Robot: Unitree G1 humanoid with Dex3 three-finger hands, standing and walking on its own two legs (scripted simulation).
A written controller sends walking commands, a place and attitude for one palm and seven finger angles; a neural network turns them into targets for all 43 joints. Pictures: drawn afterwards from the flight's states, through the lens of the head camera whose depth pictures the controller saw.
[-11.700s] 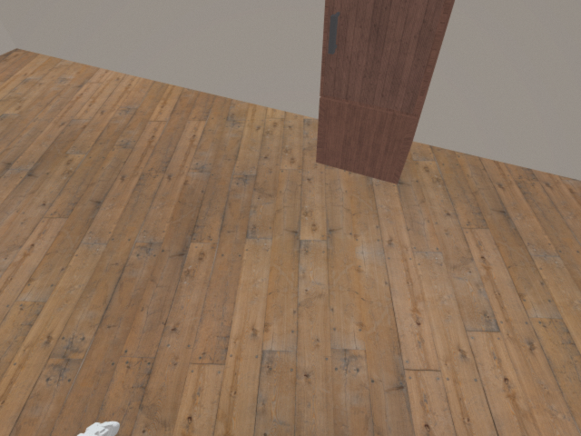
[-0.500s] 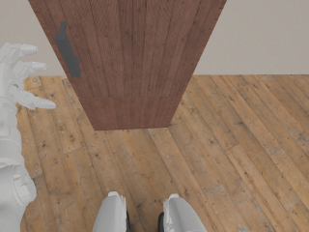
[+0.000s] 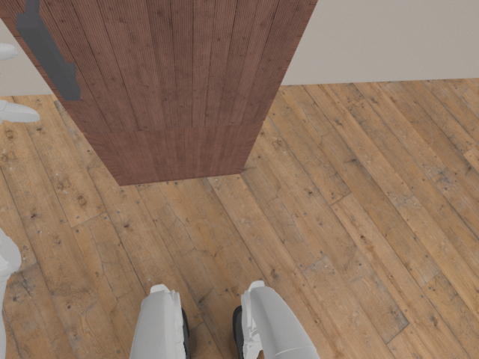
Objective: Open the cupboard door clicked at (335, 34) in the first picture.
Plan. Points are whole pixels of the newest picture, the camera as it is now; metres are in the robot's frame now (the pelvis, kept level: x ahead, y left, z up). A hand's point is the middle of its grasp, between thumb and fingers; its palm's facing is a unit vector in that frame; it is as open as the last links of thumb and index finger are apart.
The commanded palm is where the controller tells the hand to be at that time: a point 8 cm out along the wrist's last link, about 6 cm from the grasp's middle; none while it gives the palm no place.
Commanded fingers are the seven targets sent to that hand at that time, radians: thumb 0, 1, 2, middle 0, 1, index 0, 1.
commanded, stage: move the hooked fingers beside the handle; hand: left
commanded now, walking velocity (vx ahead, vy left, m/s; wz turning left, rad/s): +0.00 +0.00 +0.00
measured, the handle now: (54, 51) +0.56 +0.23 +0.06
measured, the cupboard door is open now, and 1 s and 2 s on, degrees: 0 0 0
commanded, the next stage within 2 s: slide the fingers in behind the handle in 0.64 s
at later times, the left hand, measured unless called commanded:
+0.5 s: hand (1, 78) +0.51 +0.28 +0.06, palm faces +0.09 -1.00 -0.02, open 14.0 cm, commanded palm +0.50 +0.31 +0.06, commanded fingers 0.00 -0.50 0.30 -0.30 -1.20 -0.30 -1.20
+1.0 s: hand (5, 82) +0.51 +0.28 +0.06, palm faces +0.08 -1.00 -0.01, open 14.0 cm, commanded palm +0.50 +0.30 +0.06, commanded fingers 0.00 -0.50 0.30 -0.30 -1.20 -0.30 -1.20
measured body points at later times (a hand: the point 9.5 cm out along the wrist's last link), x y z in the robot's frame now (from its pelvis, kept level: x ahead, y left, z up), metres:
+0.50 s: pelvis +0.01 +0.01 +0.01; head +0.17 +0.05 +0.43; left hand +0.50 +0.33 +0.07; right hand +0.04 -0.26 -0.09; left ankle +0.04 +0.09 -0.61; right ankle +0.02 -0.12 -0.61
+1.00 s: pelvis +0.00 +0.00 +0.01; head +0.18 +0.05 +0.42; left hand +0.50 +0.33 +0.06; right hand +0.02 -0.27 -0.09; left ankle +0.04 +0.09 -0.61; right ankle +0.02 -0.12 -0.61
